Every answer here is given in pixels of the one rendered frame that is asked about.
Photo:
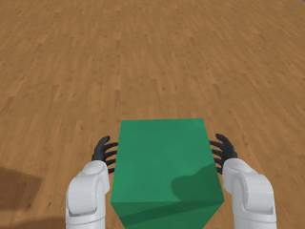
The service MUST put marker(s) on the robot right hand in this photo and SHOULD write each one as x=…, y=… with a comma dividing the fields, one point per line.
x=227, y=149

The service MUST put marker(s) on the right robot forearm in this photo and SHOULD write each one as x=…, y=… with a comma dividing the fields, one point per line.
x=253, y=197

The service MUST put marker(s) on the carton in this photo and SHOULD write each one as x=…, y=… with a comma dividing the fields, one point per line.
x=165, y=175

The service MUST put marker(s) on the left robot forearm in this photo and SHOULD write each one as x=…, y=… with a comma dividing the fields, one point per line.
x=85, y=197

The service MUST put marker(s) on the robot left hand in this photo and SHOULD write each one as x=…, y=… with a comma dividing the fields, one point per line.
x=101, y=148

